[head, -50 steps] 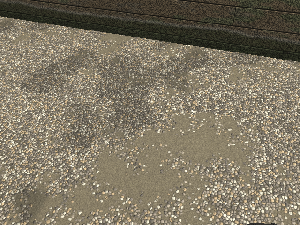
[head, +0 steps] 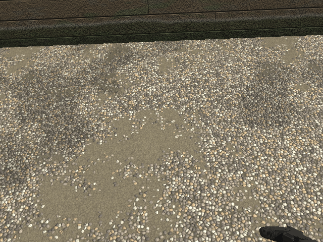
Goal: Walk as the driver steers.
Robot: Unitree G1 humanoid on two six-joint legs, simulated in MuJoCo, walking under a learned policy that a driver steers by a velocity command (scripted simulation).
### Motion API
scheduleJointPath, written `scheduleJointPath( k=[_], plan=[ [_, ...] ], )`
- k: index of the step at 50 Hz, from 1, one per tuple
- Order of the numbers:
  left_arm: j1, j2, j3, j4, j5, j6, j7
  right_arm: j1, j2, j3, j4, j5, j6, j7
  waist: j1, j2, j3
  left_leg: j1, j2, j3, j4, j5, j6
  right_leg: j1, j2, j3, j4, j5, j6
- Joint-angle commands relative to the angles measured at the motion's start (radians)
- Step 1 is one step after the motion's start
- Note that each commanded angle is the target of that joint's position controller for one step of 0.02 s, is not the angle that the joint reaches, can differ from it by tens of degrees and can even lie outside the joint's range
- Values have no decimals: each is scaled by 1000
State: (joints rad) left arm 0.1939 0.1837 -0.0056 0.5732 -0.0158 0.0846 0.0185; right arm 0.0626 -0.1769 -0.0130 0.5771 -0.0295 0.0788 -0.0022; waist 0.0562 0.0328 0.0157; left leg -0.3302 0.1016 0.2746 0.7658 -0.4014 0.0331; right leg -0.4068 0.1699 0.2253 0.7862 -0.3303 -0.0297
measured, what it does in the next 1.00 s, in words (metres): steps on the spot: right foot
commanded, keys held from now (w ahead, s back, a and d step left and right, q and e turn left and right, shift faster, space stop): w+e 0.06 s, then w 0.56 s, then w+q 0.38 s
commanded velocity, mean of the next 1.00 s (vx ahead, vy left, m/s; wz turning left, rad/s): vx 0.50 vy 0.00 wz -0.06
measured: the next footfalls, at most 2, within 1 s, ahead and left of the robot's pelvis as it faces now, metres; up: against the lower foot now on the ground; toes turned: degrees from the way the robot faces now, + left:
right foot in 0.40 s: +0.03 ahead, -0.15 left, +0.00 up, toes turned -10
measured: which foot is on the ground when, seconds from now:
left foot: down 0.00-1.00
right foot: down 0.00-0.12, up 0.14-0.38, down 0.40-1.00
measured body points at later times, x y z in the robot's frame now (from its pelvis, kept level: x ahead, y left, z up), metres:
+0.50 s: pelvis -0.02 -0.04 +0.01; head -0.02 -0.05 +0.46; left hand +0.23 +0.11 -0.06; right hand +0.06 -0.30 -0.10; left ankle +0.01 +0.07 -0.70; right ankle -0.01 -0.15 -0.71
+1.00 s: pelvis +0.03 -0.06 +0.01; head +0.03 -0.05 +0.46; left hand +0.25 +0.14 -0.07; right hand +0.17 -0.29 -0.08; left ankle +0.02 +0.04 -0.71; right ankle -0.01 -0.15 -0.71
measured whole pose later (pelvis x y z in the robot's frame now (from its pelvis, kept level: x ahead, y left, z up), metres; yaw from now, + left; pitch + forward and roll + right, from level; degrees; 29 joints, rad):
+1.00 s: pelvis +0.03 -0.06 +0.01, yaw -6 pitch -1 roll -1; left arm 0.10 0.18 -0.03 0.60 0.03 0.02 0.04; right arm 0.20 -0.17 0.01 0.57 0.00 0.06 -0.01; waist 0.00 0.00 0.00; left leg -0.30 -0.06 -0.06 0.73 -0.41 0.05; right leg -0.27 0.01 -0.10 0.70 -0.42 -0.04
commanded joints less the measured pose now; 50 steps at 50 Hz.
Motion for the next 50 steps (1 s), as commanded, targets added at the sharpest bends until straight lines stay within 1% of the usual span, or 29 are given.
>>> scheduleJointPath(
  k=[1,3,4,5,6,7,8,9,11,13,16,18,20,21,22,23,24,27,28,31,32,33,34,35,36,38,44,48,50],
  plan=[
    [11,140,39,-75,-10,-21,-8,-133,-62,-13,-116,15,-15,2,37,-138,-41,173,-79,-53,4,-132,-57,-238,-95,206,-296,129,-119],
    [-26,198,51,-83,9,-27,-2,-99,-33,3,-144,24,-20,4,-19,-257,-11,150,-191,-141,57,-204,-39,-279,-106,380,-407,39,-120],
    [-91,190,49,-103,20,-23,10,-65,-37,5,-141,20,-31,2,-54,-266,-12,179,-186,-200,45,-156,-23,-308,-106,380,-425,5,-99],
    [-223,181,50,-135,6,-25,15,49,-38,-2,-110,9,-44,-3,-165,-223,-43,351,-139,-259,-90,10,4,-399,-99,345,-413,-121,-53],
    [-267,124,43,-159,-9,-27,15,146,-83,-18,-74,-14,-60,-15,-207,-84,-94,521,-17,-316,-204,12,22,-510,-68,227,-325,-195,-13],
    [-269,64,34,-168,-17,-35,3,184,-132,-34,-52,-18,-63,-39,-231,169,-110,490,223,-513,-368,-59,45,-515,-12,50,-9,-161,6],
    [-267,116,55,-164,33,-45,-8,206,-177,-46,-33,-10,-64,-46,-197,65,-50,305,291,-618,-439,-132,59,-495,-40,7,149,-101,16],
    [-233,119,58,-155,37,-51,-17,140,-159,-32,-39,-11,-70,-40,-125,31,-28,178,291,-638,-456,-174,89,-420,-72,-14,201,-70,32],
    [-137,119,55,-105,36,-43,-30,18,-114,-3,-56,4,-89,-25,-36,68,-23,26,210,-518,-499,-161,89,-280,-90,-60,252,-9,71],
    [-76,115,53,-62,31,-26,-31,-12,-82,16,-52,10,-108,-12,-9,101,-41,-48,144,-384,-495,-47,83,-160,-109,-112,281,47,94],
    [-137,78,26,-76,22,-18,-18,26,-89,10,-34,6,-121,7,-41,70,-51,-34,100,-244,-412,99,71,-53,-148,-169,55,49,89],
    [-173,58,10,-92,27,-24,-12,99,-124,-8,-17,4,-106,7,-84,71,-85,14,110,-238,-353,47,87,12,-137,-231,-57,-52,66],
    [-94,39,0,-62,40,-34,-17,93,-117,-7,-34,17,-77,6,-63,32,-118,-25,72,-216,-256,-28,49,177,-115,-271,-189,6,30],
    [-48,55,0,-62,47,-43,-15,105,-100,-5,-43,21,-66,4,-60,-23,-126,-92,33,-171,-136,-42,17,254,-167,-174,-179,134,6],
    [-65,166,33,-56,25,-43,-13,126,-47,16,-84,18,-63,17,-68,-294,-133,-146,-82,-79,-49,-117,-45,182,-229,24,-283,-56,-55],
    [-71,197,44,-76,5,-35,-13,62,-94,7,-108,14,-60,19,-10,-353,-49,-227,-96,-113,31,-132,-56,126,-318,200,-418,-199,-116],
    [-75,188,40,-78,10,-33,-7,19,-128,-6,-121,22,-63,19,4,-317,-8,-292,-96,-166,94,-133,-62,125,-354,255,-455,-189,-145],
    [-119,157,33,-67,28,-54,16,92,-88,6,-95,20,-79,16,-57,-213,-109,-176,-81,-231,87,-78,-56,121,-328,172,-385,39,-140],
    [-149,138,26,-63,23,-66,14,131,-81,6,-75,15,-80,16,-73,-204,-150,-91,-94,-218,63,-60,-47,105,-309,135,-373,71,-130],
    [-203,87,9,-74,0,-68,6,182,-30,16,-44,5,-66,12,-115,-120,-126,161,-115,-193,-158,73,-13,-30,-246,63,-315,6,-72],
    [-205,60,3,-77,0,-66,3,221,-27,20,-33,-3,-60,10,-114,-52,-110,234,-67,-268,-183,83,7,-101,-209,11,-222,-37,-49],
    [-193,25,-10,-95,2,-64,-4,180,-101,0,-37,13,-53,8,-93,157,-67,179,7,-432,-279,-4,46,-142,-127,-149,-107,-31,3],
    [-185,69,-3,-101,13,-68,-4,158,-126,-9,-51,28,-45,12,-99,218,-9,151,88,-583,-370,-39,93,-205,-128,-200,-67,-42,22],
    [-182,96,5,-95,17,-75,-3,142,-123,-8,-62,31,-41,12,-98,181,14,145,112,-637,-386,-14,124,-215,-147,-217,-74,-39,30],
    [-185,80,-1,-88,31,-79,4,105,-102,0,-74,34,-35,3,-92,146,-2,109,91,-616,-376,72,124,-121,-157,-217,-134,-4,37],
    [-144,47,-12,-69,39,-92,-1,66,-97,5,-77,41,-41,-7,-44,80,-50,46,-5,-501,-316,134,90,72,-154,-229,-197,80,38],
    [-117,70,-10,-45,49,-85,14,107,-64,9,-84,32,-38,-7,-42,-118,-88,-1,-121,-373,-133,274,46,226,-212,-201,-199,307,9],
    [-125,90,2,-45,43,-78,23,117,-75,2,-92,29,-33,-7,-54,-116,-90,-8,-141,-347,-79,308,38,235,-245,-222,-186,377,-10],
    [-157,58,-3,-65,40,-75,22,107,-67,2,-98,26,-24,-11,-56,-94,-110,-12,-140,-364,-86,367,34,260,-237,-255,-153,433,8]
  ],
)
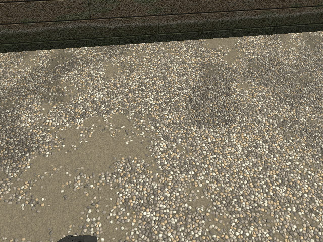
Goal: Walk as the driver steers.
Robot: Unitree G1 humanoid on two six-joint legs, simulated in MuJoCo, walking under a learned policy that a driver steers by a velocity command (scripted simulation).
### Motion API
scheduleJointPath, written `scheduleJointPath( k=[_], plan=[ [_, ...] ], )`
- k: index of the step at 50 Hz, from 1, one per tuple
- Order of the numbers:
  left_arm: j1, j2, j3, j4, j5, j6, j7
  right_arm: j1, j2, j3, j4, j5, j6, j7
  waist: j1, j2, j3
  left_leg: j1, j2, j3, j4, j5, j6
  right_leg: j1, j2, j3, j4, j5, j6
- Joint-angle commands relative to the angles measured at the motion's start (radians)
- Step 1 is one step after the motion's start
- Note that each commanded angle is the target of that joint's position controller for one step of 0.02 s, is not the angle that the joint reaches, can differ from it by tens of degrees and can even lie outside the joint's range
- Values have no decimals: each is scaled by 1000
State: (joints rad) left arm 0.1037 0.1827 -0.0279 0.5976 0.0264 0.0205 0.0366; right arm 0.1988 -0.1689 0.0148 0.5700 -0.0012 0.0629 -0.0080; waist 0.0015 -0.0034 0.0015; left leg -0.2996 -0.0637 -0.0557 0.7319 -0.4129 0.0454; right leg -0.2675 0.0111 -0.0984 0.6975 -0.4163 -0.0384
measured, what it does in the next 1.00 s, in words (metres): steps on the spot, turning left: left foot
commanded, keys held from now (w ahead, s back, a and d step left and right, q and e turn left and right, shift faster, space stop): w+q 0.70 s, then w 0.30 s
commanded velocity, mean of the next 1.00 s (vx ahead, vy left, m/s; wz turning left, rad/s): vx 0.50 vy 0.00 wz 0.49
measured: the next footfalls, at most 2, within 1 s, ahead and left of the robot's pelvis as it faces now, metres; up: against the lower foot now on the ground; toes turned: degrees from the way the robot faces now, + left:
left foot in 0.84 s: +0.00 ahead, +0.19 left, +0.00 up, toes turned +22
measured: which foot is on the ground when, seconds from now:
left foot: down 0.00-0.56, up 0.58-0.82, down 0.84-1.00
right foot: down 0.00-0.84, up 0.86-1.00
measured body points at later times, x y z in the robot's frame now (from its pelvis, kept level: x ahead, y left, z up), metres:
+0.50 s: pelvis -0.04 +0.00 +0.00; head -0.03 +0.02 +0.45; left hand +0.16 +0.23 -0.07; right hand +0.16 -0.20 -0.09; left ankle -0.01 +0.09 -0.72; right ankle -0.03 -0.09 -0.72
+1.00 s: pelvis -0.07 +0.05 +0.00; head -0.07 +0.07 +0.45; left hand +0.00 +0.34 -0.10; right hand +0.17 -0.08 -0.09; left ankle -0.04 +0.14 -0.72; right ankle -0.03 -0.06 -0.63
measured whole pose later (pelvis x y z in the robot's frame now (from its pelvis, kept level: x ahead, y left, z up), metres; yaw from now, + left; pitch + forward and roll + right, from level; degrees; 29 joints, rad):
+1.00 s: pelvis -0.07 +0.05 +0.00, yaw +25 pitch +1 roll -1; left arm 0.14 0.21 0.03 0.59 0.01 0.07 0.02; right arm 0.20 -0.16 0.01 0.60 -0.01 0.05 -0.05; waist 0.00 -0.02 -0.02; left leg -0.48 -0.04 0.03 0.74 -0.29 0.08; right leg -0.61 -0.01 -0.03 1.29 -0.43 0.10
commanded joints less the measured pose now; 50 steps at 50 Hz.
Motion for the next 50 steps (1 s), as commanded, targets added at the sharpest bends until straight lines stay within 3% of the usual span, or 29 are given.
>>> scheduleJointPath(
  k=[1,4,7,8,12,19,24,25,26,27,28,29,30,31,32,34,36,38,40,41,42,43,44,45,46,47,48,49,50],
  plan=[
    [-49,66,24,-88,1,-9,3,-35,-69,-24,-94,-4,-5,-9,-8,-33,-93,-41,23,-37,-47,408,30,113,-76,54,-49,515,25],
    [-65,75,38,-104,6,1,0,-40,-79,-28,-95,3,1,-12,-26,8,-106,-42,17,-76,-46,505,49,108,-58,21,-8,505,47],
    [-89,62,41,-122,6,9,-2,-45,-96,-35,-91,7,7,-13,-37,25,-103,-63,27,-141,-68,566,71,102,-32,1,10,408,60],
    [-90,44,34,-122,16,11,-3,-60,-95,-32,-95,6,12,-10,-40,30,-111,-73,28,-167,-78,575,73,112,-26,-4,10,394,61],
    [-91,42,41,-126,14,16,-8,-77,-104,-34,-93,5,17,-10,-40,47,-118,-123,20,-209,-103,583,78,152,-26,-17,10,321,63],
    [-119,26,48,-128,10,32,-13,-61,-103,-38,-85,10,13,-6,-51,13,-120,-190,-6,-216,-121,497,68,197,-64,-47,-15,211,54],
    [-140,12,49,-136,2,37,-17,-47,-112,-40,-85,10,8,-2,-55,44,-90,-264,-8,-296,-184,421,72,193,-40,-66,2,54,58],
    [-142,7,48,-136,-2,33,-15,-55,-119,-45,-90,20,2,-1,-51,52,-88,-287,-9,-309,-199,398,71,207,-35,-66,-2,45,57],
    [-121,-4,47,-141,-6,33,-15,-33,-147,-52,-79,18,-7,-5,-28,78,-87,-325,-15,-329,-221,322,65,234,-27,-57,-20,-7,35],
    [-85,6,54,-130,-9,35,-18,-83,-138,-53,-96,29,-19,-8,16,37,-93,-387,-23,-315,-207,166,46,296,-65,-26,-59,-19,21],
    [-27,43,68,-107,-5,30,-25,-132,-130,-58,-116,35,-26,-8,45,10,-85,-501,-52,-240,-149,28,25,367,-159,29,-101,-17,0],
    [1,90,84,-78,8,29,-23,-156,-93,-52,-125,39,-28,-13,59,-129,-66,-566,-69,-117,3,14,2,385,-314,115,-201,-25,-37],
    [39,149,101,-55,7,23,-3,-251,-132,-67,-144,19,-22,-3,116,-175,-39,-607,-37,-34,209,-31,-13,312,-469,227,-339,-114,-91],
    [72,149,94,-40,5,9,7,-309,-158,-77,-163,-12,-18,5,122,-78,15,-591,36,-22,297,-15,-31,193,-520,264,-390,-110,-116],
    [43,140,83,-31,9,-6,10,-286,-151,-78,-159,-10,-17,13,76,-51,33,-547,63,-10,344,3,-47,112,-515,251,-407,-92,-122],
    [-34,131,74,-25,5,-33,7,-175,-145,-79,-122,0,-10,27,-9,-92,8,-418,98,16,416,58,-65,0,-464,123,-402,-61,-96],
    [-91,102,64,-25,-4,-44,-5,-130,-140,-80,-107,7,0,23,-56,-89,-12,-289,121,31,357,117,-59,-91,-405,-10,-349,-11,-53],
    [-65,98,66,-13,-11,-43,-30,-129,-104,-63,-97,24,6,7,-43,-89,-34,-152,102,104,169,90,-48,-116,-335,-111,-269,-24,-30],
    [-35,127,79,-7,-35,-15,-42,-104,-77,-49,-85,6,4,7,-46,-52,-60,-25,70,185,19,81,-28,-113,-314,-137,-214,-155,-30],
    [-18,109,75,-11,-37,-2,-45,-32,-78,-49,-56,-7,0,11,-59,14,-83,71,45,182,-24,60,-17,-136,-266,-161,-104,-191,-14],
    [-13,68,66,-26,-14,22,-45,107,-78,-41,-30,-10,-13,5,-100,160,-68,125,80,54,-76,216,26,-228,-160,-221,194,-200,33],
    [-88,59,60,-132,-10,33,-50,151,-222,-76,-29,18,-12,-11,-158,453,-68,135,268,-377,-293,199,173,-494,-11,-150,503,-383,100],
    [-152,97,69,-164,-17,34,-52,102,-269,-96,-64,14,-15,-28,-165,276,-93,107,387,-545,-373,231,249,-543,-26,64,618,-256,117],
    [-153,83,66,-166,-37,30,-41,9,-243,-83,-79,-1,-18,-50,-110,235,-114,49,380,-496,-384,166,245,-526,-37,106,673,-148,141],
    [-93,74,64,-145,-31,24,-24,-54,-202,-67,-77,-18,-22,-61,-43,190,-120,-8,350,-424,-370,113,212,-492,-46,118,672,-67,151],
    [-38,73,63,-129,-16,22,-16,-105,-159,-52,-80,-20,-33,-61,5,137,-133,-57,315,-360,-361,89,182,-433,-51,121,644,-14,152],
    [9,67,61,-105,-11,27,-15,-105,-134,-43,-75,-15,-37,-52,11,145,-182,-30,293,-353,-369,-27,169,-412,-41,119,673,-8,145],
    [1,77,64,-105,-9,37,-15,-104,-105,-33,-70,-8,-42,-47,11,114,-160,-59,284,-339,-375,-44,163,-405,-32,123,673,14,145],
    [-6,90,70,-105,-7,47,-14,-134,-90,-25,-74,-8,-55,-44,36,57,-106,-157,264,-274,-372,97,148,-335,-24,118,601,63,144]
  ],
)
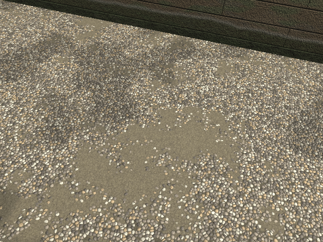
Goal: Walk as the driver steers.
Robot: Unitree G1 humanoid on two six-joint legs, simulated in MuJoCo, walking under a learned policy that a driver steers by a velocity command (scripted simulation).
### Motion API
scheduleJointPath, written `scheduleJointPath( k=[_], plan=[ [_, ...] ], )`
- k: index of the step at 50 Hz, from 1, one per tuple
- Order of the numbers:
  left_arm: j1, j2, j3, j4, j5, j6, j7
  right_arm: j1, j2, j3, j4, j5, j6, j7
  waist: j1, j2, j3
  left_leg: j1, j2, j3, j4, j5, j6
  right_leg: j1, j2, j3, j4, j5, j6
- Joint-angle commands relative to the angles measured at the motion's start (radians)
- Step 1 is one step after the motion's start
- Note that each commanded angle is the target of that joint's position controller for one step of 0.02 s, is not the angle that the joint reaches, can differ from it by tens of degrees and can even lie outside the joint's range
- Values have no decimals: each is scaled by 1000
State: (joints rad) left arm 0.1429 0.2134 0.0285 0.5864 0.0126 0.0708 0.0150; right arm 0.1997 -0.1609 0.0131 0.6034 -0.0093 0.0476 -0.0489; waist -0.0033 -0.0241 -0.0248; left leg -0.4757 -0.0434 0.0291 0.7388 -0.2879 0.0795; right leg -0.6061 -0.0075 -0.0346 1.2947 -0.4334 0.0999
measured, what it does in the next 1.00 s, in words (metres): steps on the spot, turning right: right foot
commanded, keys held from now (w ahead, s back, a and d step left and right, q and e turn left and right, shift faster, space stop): w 0.10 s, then w+e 0.90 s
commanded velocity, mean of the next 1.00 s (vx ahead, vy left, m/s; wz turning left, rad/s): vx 0.50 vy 0.00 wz -0.36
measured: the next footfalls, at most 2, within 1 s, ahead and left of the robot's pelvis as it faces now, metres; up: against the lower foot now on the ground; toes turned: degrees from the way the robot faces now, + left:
right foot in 0.18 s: +0.07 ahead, -0.12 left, +0.00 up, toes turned -33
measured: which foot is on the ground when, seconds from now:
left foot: down 0.00-1.00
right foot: up 0.00-0.16, down 0.18-1.00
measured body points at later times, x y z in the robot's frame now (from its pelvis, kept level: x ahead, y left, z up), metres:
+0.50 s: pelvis +0.04 +0.02 +0.00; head +0.04 +0.03 +0.45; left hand +0.23 +0.22 -0.09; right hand +0.22 -0.22 -0.05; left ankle +0.08 +0.10 -0.71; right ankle +0.01 -0.08 -0.71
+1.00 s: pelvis +0.03 +0.03 +0.00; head +0.04 +0.01 +0.45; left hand +0.26 +0.19 -0.08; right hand +0.18 -0.23 -0.07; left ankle +0.08 +0.10 -0.71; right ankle +0.01 -0.08 -0.71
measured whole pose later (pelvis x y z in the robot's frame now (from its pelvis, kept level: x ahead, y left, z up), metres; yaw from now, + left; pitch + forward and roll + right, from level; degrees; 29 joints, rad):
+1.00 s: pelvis +0.03 +0.03 +0.00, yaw -18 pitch -1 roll +1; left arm 0.16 0.17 -0.01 0.57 -0.01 0.08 0.02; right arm 0.07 -0.16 -0.01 0.55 -0.03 0.07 -0.02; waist 0.04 0.02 0.03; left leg -0.33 0.07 0.26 0.72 -0.37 0.04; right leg -0.35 0.12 0.17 0.76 -0.38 -0.03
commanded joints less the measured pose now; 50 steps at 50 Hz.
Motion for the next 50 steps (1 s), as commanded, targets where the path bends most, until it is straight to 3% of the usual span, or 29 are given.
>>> scheduleJointPath(
  k=[1,3,6,8,9,10,11,12,13,17,18,19,20,22,23,24,26,27,28,30,32,33,34,38,39,44,49,50],
  plan=[
    [-20,37,2,-87,4,2,5,-137,-111,-24,-97,-5,-52,4,60,78,-89,5,216,-305,-371,13,94,71,-5,46,-105,78,-5],
    [-20,6,-22,-80,4,3,-1,-117,-129,-31,-83,-8,-64,16,39,95,-81,23,179,-243,-361,15,75,165,5,14,-337,5,-38],
    [-39,-10,-39,-75,-4,-5,-2,-69,-128,-35,-71,-6,-50,30,-18,99,-69,57,210,-301,-370,-125,100,272,25,-14,-547,-33,-86],
    [25,-56,-54,-49,-1,-15,-5,-83,-116,-30,-72,12,-37,30,7,55,-62,-30,190,-281,-342,-238,50,458,44,-37,-724,99,-131],
    [59,-52,-58,-49,14,-26,-7,-96,-72,-20,-83,17,-36,27,10,-11,-56,-113,134,-229,-206,-232,10,528,-29,94,-742,75,-164],
    [40,65,-25,-46,3,-32,-7,-126,-46,-6,-121,17,-41,30,10,-232,-25,-189,20,-52,-85,-143,-54,483,-142,328,-837,2,-223],
    [44,101,-9,-63,-10,-32,-8,-188,-117,-22,-142,-1,-52,26,54,-215,39,-241,20,-25,-36,-131,-76,425,-228,503,-952,-35,-264],
    [30,100,-8,-73,-8,-35,-2,-210,-133,-31,-143,0,-62,28,50,-154,59,-230,36,-45,-7,-116,-87,411,-237,531,-960,18,-290],
    [8,89,-12,-78,-3,-38,0,-200,-125,-28,-138,0,-67,33,31,-119,41,-194,43,-51,-1,-100,-95,406,-221,511,-937,93,-294],
    [-75,59,-17,-96,-20,-45,-14,-142,-60,-7,-114,-18,-60,38,-29,-69,-52,140,17,13,-108,40,-108,273,-76,333,-838,194,-228],
    [-63,53,-20,-103,-26,-39,-16,-162,-70,-8,-117,-28,-61,44,-16,-30,-50,200,17,17,-110,34,-105,225,-53,335,-836,168,-210],
    [-66,55,-19,-108,-18,-35,-16,-154,-76,-9,-117,-27,-65,51,-23,-5,-48,228,32,12,-121,24,-102,194,-28,308,-817,88,-199],
    [-62,40,-18,-113,-16,-37,-20,-143,-76,-10,-114,-19,-65,42,-29,41,-47,261,60,-4,-134,38,-92,167,3,257,-764,52,-182],
    [-49,17,-20,-112,-7,-32,-11,-106,-98,-12,-108,-22,-64,25,-29,163,-70,337,163,-118,-213,83,-45,139,62,151,-635,72,-151],
    [-40,24,-18,-116,-2,-29,-7,-95,-131,-20,-105,-19,-62,18,-25,211,-66,327,222,-177,-268,89,-12,131,78,103,-579,66,-137],
    [-40,40,-13,-116,3,-26,-6,-95,-153,-27,-102,-15,-59,12,-16,213,-48,318,267,-210,-287,124,17,121,77,69,-556,51,-130],
    [-54,38,-13,-109,8,-23,-13,-96,-153,-28,-98,-13,-61,9,-8,162,-47,285,271,-186,-258,244,30,172,63,44,-560,57,-131],
    [-41,26,-16,-101,6,-22,-17,-111,-152,-28,-98,-12,-62,8,8,154,-58,266,249,-144,-235,264,17,223,61,36,-585,83,-137],
    [-9,3,-23,-90,8,-22,-17,-108,-140,-24,-87,-22,-59,6,11,159,-32,223,207,-73,-206,349,-4,272,53,45,-617,136,-145],
    [12,28,-11,-76,-9,-19,-9,-122,-124,-23,-94,-26,-54,5,30,86,-67,240,150,22,-161,293,-45,302,51,82,-616,249,-162],
    [-4,49,-4,-79,-12,-10,0,-134,-113,-26,-105,-20,-48,9,34,-6,-66,234,107,68,-103,244,-69,304,32,143,-633,368,-182],
    [-23,46,-6,-90,-11,-2,5,-163,-81,-18,-127,-15,-45,14,37,-25,-58,255,87,71,-80,270,-84,267,25,181,-648,414,-183],
    [-32,49,-6,-97,-12,3,7,-164,-82,-20,-132,-15,-43,18,36,-34,-57,263,81,73,-73,253,-90,247,19,212,-660,425,-187],
    [-48,61,-2,-108,-14,1,9,-158,-95,-33,-143,-26,-33,24,35,-42,-75,319,86,79,-60,219,-97,191,30,262,-673,443,-196],
    [-53,55,-6,-113,-13,2,7,-153,-79,-27,-138,-34,-30,23,38,-24,-88,343,94,84,-67,229,-95,178,37,268,-670,429,-193],
    [-33,50,-6,-103,-17,-1,6,-161,-72,-35,-138,-29,-8,26,40,23,-87,387,132,118,-81,168,-91,131,59,250,-666,412,-193],
    [-3,52,-5,-93,-19,-7,4,-202,-52,-35,-150,-20,7,30,53,16,-57,381,126,148,-71,32,-100,77,62,297,-695,419,-207],
    [-6,59,0,-95,-28,-13,4,-210,-46,-34,-151,-16,4,29,51,3,-56,390,121,150,-70,12,-102,60,62,312,-708,406,-209]
  ],
)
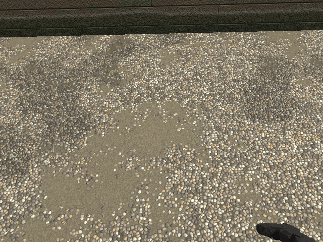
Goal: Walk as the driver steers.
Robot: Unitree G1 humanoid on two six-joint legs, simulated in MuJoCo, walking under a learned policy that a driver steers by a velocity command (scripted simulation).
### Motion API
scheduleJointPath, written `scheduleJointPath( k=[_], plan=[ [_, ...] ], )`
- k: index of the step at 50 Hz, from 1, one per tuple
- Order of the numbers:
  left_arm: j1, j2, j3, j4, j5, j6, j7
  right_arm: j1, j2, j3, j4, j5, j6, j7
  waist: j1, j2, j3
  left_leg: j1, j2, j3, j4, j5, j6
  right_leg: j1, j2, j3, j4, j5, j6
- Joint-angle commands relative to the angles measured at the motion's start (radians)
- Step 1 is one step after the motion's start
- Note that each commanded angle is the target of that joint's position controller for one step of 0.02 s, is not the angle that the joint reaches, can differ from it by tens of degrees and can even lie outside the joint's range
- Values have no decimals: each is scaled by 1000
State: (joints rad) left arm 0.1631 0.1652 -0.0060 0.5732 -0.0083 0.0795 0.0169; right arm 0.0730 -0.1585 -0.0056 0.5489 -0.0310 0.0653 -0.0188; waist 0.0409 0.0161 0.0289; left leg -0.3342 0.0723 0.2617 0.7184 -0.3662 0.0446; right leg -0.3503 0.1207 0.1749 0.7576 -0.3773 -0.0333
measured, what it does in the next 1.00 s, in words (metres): steps on the spot, turning right: left foot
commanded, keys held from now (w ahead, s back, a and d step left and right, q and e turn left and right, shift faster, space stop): w+e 0.22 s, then w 0.78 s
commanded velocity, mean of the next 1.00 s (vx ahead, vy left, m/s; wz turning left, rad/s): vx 0.50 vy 0.00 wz -0.27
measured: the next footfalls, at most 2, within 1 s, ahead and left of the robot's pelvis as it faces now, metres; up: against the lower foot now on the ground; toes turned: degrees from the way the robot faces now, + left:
left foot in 0.66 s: +0.04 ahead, +0.06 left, +0.00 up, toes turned -15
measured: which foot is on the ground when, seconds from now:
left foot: down 0.00-0.32, up 0.34-0.64, down 0.66-1.00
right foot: down 0.00-1.00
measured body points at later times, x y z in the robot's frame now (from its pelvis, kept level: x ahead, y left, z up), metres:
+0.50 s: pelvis -0.02 -0.03 +0.00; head -0.01 -0.05 +0.45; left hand +0.20 +0.15 -0.09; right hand +0.11 -0.30 -0.10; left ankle +0.00 +0.09 -0.62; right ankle +0.04 -0.10 -0.71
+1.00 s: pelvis +0.02 -0.05 +0.00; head +0.01 -0.05 +0.45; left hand +0.28 +0.10 -0.06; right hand +0.10 -0.30 -0.10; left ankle +0.00 +0.07 -0.71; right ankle +0.04 -0.12 -0.71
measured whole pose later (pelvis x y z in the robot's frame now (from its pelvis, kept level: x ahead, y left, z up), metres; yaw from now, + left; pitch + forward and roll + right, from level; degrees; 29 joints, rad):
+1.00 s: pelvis +0.02 -0.05 +0.00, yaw -16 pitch -1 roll +1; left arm 0.10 0.18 -0.03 0.60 0.01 0.02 0.00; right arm 0.22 -0.18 0.02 0.62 -0.02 0.05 0.00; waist -0.01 0.01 -0.01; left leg -0.21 -0.02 0.03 0.67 -0.44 0.01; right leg -0.37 0.08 -0.02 0.67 -0.29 -0.09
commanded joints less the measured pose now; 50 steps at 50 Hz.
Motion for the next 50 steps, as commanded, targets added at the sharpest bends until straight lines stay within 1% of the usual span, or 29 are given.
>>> scheduleJointPath(
  k=[1,3,4,7,8,9,12,14,15,16,17,18,19,20,22,24,27,30,32,33,34,35,36,37,39,42,46,47,50],
  plan=[
    [-21,110,34,-82,-10,-31,3,-93,-36,-13,-103,2,-8,-1,7,-52,-114,265,9,-82,-55,63,-59,-213,-62,111,-183,335,-73],
    [-2,127,42,-77,-2,-43,10,-74,-44,-18,-96,13,-9,1,-13,-43,-96,298,17,-91,-61,30,-42,-269,-60,132,-196,277,-69],
    [-22,114,41,-84,-15,-54,13,-47,-54,-28,-84,19,-6,6,-48,0,-118,354,51,-110,-92,-4,-40,-303,-54,119,-183,153,-62],
    [-57,84,41,-96,-13,-60,26,11,-107,-45,-34,13,2,0,-76,113,-96,365,245,-190,-230,-46,7,-365,-27,-41,-50,-19,-31],
    [-125,111,55,-112,-6,-52,19,59,-131,-54,-15,9,-5,-2,-116,93,-54,303,309,-241,-290,-117,26,-395,-40,-92,70,-42,-28],
    [-179,118,58,-129,16,-42,10,92,-143,-55,8,5,-14,-8,-133,77,-14,219,353,-262,-334,-141,45,-389,-86,-123,139,-42,-22],
    [-132,107,58,-122,18,-34,-10,39,-142,-48,36,2,-46,-14,-73,88,-20,89,355,-213,-348,-161,55,-293,-156,-170,182,-22,-1],
    [-48,100,58,-101,11,-40,-29,-30,-143,-44,43,18,-56,-22,0,68,-48,-45,310,-142,-329,-274,31,-112,-157,-205,131,49,-4],
    [32,83,55,-73,8,-41,-33,-82,-136,-42,38,30,-55,-19,54,40,-66,-134,259,-83,-281,-329,3,34,-146,-219,52,97,-19],
    [153,78,57,-23,8,-39,-33,-97,-111,-38,33,29,-45,-13,93,-38,-87,-208,174,-19,-138,-368,-25,161,-115,-200,-15,40,-41],
    [245,152,73,9,-23,-27,-12,-146,-78,-26,-22,16,-24,8,149,-326,-28,-333,-38,100,253,-404,-91,116,-160,54,-253,-111,-127],
    [205,238,89,-32,-22,-20,10,-209,-89,-24,-109,25,-11,27,166,-432,-13,-520,-121,-135,515,-420,-106,97,-318,477,-404,-132,-252],
    [69,204,72,-84,8,-19,35,-212,-79,-26,-112,49,-8,22,96,-267,-66,-537,-87,-272,643,-236,-135,94,-391,437,-398,9,-275],
    [-18,166,52,-102,29,-21,53,-140,-75,-25,-94,36,-9,13,24,-227,-143,-488,-81,-300,687,-143,-155,44,-380,388,-382,5,-252],
    [-101,109,28,-107,30,-48,46,7,-92,-27,-44,2,-15,-9,-74,-117,-203,-366,-75,-297,682,-30,-162,-30,-321,264,-358,16,-186],
    [-123,86,12,-106,24,-76,25,57,-102,-33,-24,0,6,-14,-95,-104,-208,-258,-92,-277,654,-16,-161,-96,-279,182,-360,101,-163],
    [-94,110,15,-87,23,-94,6,27,-77,-4,-38,15,25,-6,-78,-83,-174,-161,-78,-260,296,-95,-127,-53,-233,98,-362,88,-114],
    [-30,129,25,-68,28,-72,-5,-4,-66,13,-37,24,19,5,-8,-114,-135,-34,-99,-218,62,-161,-71,-42,-253,163,-401,-76,-136],
    [-59,121,23,-68,-1,-57,-1,81,-30,22,-9,29,12,15,-49,-86,-110,137,-113,-179,-134,-1,-22,-128,-231,171,-408,-188,-101],
    [-79,96,18,-75,-13,-55,3,114,-19,28,-4,14,5,17,-60,-56,-93,229,-90,-223,-157,-14,10,-212,-190,144,-350,-185,-57],
    [-121,39,1,-100,-24,-62,-1,148,-60,22,-4,-5,-7,16,-73,92,-91,294,36,-411,-192,-93,62,-331,-101,25,-162,-119,-13],
    [-193,81,5,-132,-11,-77,-5,151,-153,-4,0,12,-14,17,-114,221,-26,192,158,-647,-336,-157,99,-398,-40,-96,-97,-46,11],
    [-224,115,16,-136,-3,-93,-9,113,-167,-10,-13,16,-21,10,-100,174,27,154,203,-706,-386,-92,111,-395,-67,-81,-73,-4,17],
    [-217,102,14,-123,3,-104,-17,77,-155,-5,-22,17,-31,4,-81,130,15,126,192,-683,-383,-39,113,-318,-89,-88,-79,41,20],
    [-160,76,8,-86,13,-108,-33,25,-138,5,-26,30,-45,8,-32,114,-50,61,116,-569,-345,14,89,-103,-91,-152,-124,115,18],
    [-137,62,1,-59,30,-101,-38,30,-109,10,-28,37,-55,21,-24,77,-84,7,28,-439,-274,39,44,75,-77,-155,-173,157,2],
    [-125,80,-6,-47,20,-92,-28,81,-76,13,-31,19,-39,22,-28,-110,-115,-12,-74,-276,-112,-32,-9,133,-157,-20,-230,157,-60],
    [-117,86,-9,-48,15,-85,-14,72,-61,17,-38,9,-32,10,-28,-138,-115,3,-82,-249,-99,2,-22,145,-195,42,-272,205,-73],
    [-121,117,-5,-54,8,-67,-2,100,-79,19,-18,5,-39,12,-41,-125,-114,60,-95,-233,-79,12,-29,95,-221,88,-289,243,-104]
  ],
)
